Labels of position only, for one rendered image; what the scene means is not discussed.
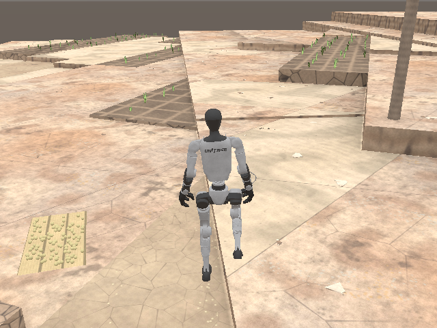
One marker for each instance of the robot left foot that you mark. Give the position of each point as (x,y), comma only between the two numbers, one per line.
(206,275)

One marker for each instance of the robot right foot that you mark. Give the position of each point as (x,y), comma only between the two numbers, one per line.
(237,254)

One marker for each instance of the robot foot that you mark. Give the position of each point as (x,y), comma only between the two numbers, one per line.
(206,275)
(237,254)

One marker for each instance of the robot right upper arm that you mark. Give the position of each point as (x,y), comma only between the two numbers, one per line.
(236,143)

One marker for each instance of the left robot forearm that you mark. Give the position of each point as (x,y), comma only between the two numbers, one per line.
(186,184)

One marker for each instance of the right robot hand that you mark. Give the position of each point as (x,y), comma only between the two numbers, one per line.
(247,193)

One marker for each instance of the left robot hand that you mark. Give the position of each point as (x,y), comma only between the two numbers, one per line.
(183,197)

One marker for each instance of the right robot forearm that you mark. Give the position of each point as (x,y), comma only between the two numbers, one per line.
(246,178)

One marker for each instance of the robot left upper arm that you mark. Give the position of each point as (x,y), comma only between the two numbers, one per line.
(193,147)

